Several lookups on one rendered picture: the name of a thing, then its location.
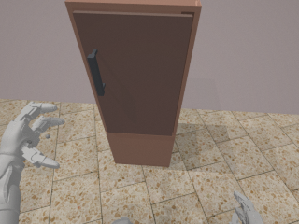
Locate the left robot hand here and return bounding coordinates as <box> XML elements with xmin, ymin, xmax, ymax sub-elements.
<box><xmin>0</xmin><ymin>101</ymin><xmax>65</xmax><ymax>169</ymax></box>

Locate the robot left forearm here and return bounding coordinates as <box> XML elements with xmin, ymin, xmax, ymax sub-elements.
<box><xmin>0</xmin><ymin>154</ymin><xmax>25</xmax><ymax>224</ymax></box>

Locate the right robot hand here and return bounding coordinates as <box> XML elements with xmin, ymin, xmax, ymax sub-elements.
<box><xmin>228</xmin><ymin>190</ymin><xmax>264</xmax><ymax>224</ymax></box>

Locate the handle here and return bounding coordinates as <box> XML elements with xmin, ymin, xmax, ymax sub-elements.
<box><xmin>87</xmin><ymin>49</ymin><xmax>106</xmax><ymax>96</ymax></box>

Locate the cupboard door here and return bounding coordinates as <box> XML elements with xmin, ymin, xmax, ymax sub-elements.
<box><xmin>72</xmin><ymin>10</ymin><xmax>193</xmax><ymax>136</ymax></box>

